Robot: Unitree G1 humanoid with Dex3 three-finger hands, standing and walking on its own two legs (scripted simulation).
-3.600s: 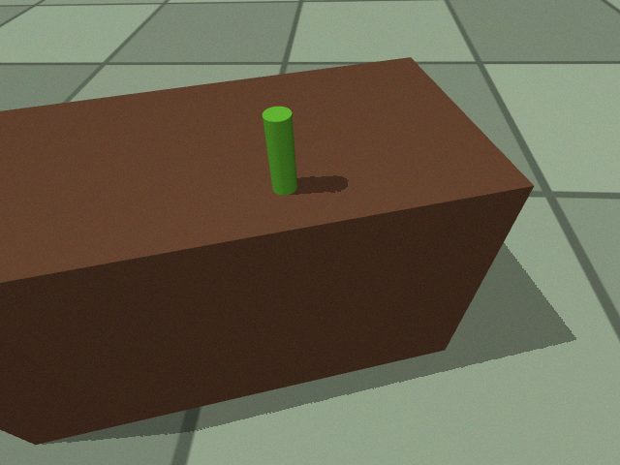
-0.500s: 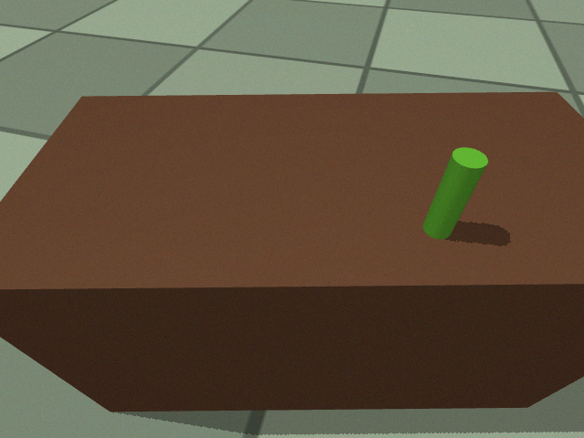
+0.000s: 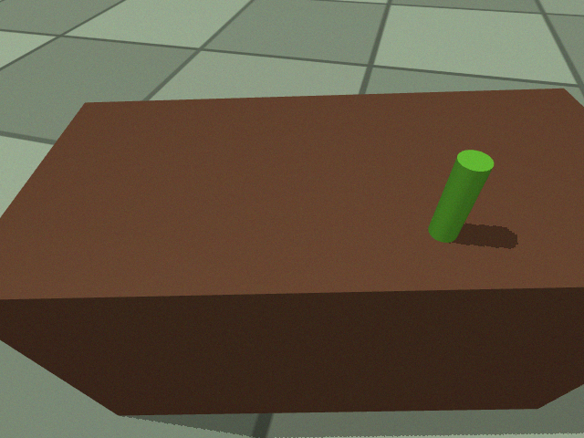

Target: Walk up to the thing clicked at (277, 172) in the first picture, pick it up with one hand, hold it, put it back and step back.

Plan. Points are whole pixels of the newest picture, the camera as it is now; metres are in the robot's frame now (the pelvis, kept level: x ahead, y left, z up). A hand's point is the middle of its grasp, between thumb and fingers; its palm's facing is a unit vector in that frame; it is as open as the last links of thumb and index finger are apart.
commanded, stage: walk up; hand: right
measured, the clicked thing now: (457, 199) +0.48 -0.25 +0.05
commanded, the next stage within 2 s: stand in 0.16 s
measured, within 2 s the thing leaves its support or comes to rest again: neither
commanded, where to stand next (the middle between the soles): +0.05 -0.04 m, yaw +0 degrees
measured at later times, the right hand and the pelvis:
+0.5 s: hand out of the picture +0.08 -0.26 -0.16, palm faces -0.03 +0.94 -0.33, open 7.4 cm; pelvis +0.01 +0.00 +0.00, yaw +1 degrees
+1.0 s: hand out of the picture +0.09 -0.25 -0.16, palm faces -0.04 +0.94 -0.34, open 7.4 cm; pelvis +0.01 +0.00 +0.00, yaw +1 degrees
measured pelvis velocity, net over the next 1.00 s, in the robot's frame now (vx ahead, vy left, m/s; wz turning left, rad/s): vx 0.01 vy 0.00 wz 0.01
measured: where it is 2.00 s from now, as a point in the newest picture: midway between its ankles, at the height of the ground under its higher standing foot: outside the picture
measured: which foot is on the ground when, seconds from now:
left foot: down 0.00-1.00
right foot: down 0.00-1.00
